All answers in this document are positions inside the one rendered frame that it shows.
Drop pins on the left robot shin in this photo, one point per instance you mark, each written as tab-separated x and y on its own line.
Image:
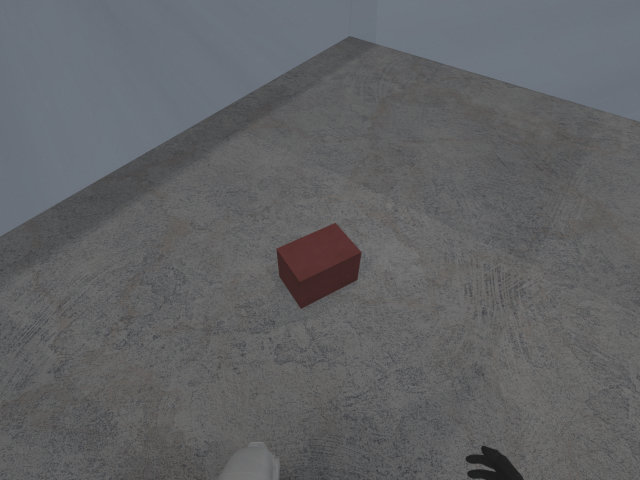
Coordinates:
257	444

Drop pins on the carton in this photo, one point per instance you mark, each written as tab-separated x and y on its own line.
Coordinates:
318	264

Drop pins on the right robot hand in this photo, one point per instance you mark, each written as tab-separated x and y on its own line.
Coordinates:
493	459

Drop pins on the left robot thigh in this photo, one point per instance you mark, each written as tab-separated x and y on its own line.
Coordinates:
251	463

